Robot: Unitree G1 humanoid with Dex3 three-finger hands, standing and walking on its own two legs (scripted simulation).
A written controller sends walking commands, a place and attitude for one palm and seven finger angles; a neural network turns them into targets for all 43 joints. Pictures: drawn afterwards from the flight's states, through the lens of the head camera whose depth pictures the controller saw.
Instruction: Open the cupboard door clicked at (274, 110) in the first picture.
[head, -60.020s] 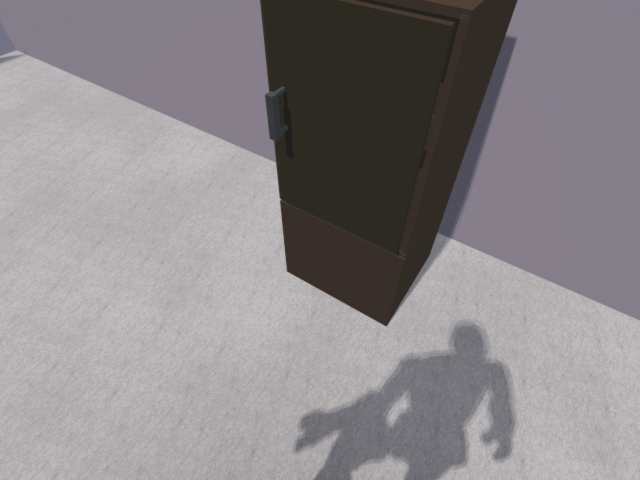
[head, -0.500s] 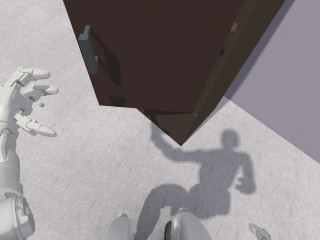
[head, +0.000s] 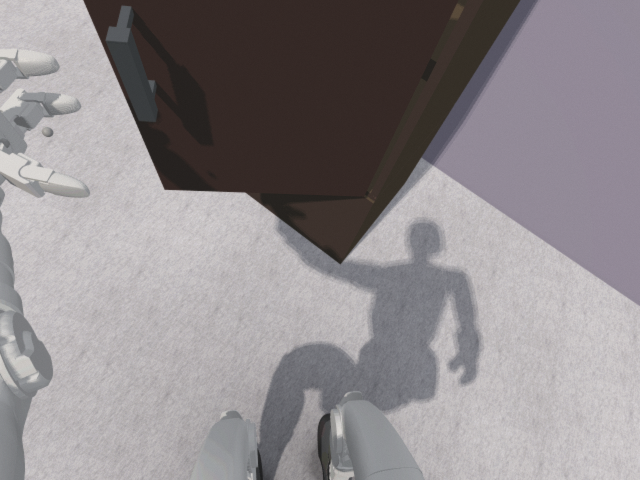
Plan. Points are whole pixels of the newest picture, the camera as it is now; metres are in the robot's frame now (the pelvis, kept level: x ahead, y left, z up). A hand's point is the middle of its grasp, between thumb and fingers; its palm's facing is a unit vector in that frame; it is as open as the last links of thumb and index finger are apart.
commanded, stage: move the hooked fingers beside the handle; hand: left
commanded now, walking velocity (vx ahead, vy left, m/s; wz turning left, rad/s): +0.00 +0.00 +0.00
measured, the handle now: (137, 67) +0.59 +0.19 +0.07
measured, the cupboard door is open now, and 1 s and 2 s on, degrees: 40 40 40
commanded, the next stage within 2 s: slide the fingers in behind the handle in 1.18 s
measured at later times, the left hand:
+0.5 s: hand (68, 97) +0.54 +0.25 +0.07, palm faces -0.07 -1.00 -0.02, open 14.0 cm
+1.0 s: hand (79, 105) +0.53 +0.24 +0.07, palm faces -0.03 -1.00 -0.02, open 14.0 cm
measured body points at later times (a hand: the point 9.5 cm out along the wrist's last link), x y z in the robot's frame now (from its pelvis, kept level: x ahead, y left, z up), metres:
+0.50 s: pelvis +0.00 +0.01 +0.00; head +0.18 +0.05 +0.41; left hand +0.54 +0.31 +0.07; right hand -0.03 -0.26 -0.09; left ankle +0.00 +0.08 -0.65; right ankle +0.05 -0.13 -0.65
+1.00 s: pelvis +0.00 +0.00 +0.00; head +0.17 +0.04 +0.41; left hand +0.53 +0.30 +0.07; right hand +0.01 -0.28 -0.09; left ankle +0.00 +0.08 -0.65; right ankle +0.05 -0.13 -0.65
